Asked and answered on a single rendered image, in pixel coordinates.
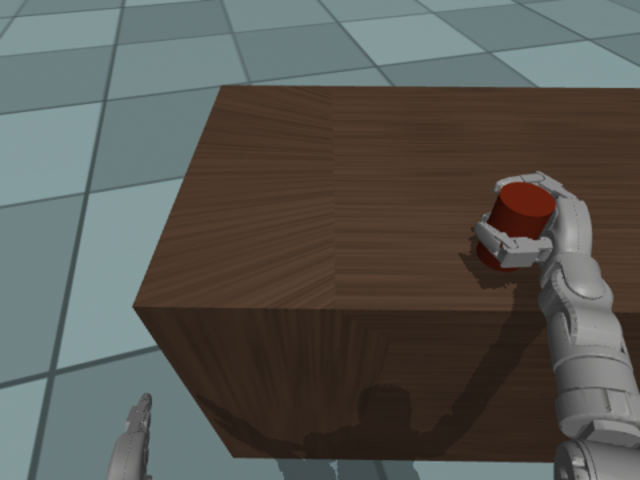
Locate right robot arm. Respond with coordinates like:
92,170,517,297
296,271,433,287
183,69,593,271
538,253,640,480

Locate can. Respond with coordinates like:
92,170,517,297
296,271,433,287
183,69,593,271
476,182,556,272

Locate left robot hand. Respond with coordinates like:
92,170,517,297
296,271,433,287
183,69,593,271
106,393,152,480

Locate right robot hand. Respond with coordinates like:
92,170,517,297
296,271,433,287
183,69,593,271
474,171,592,270

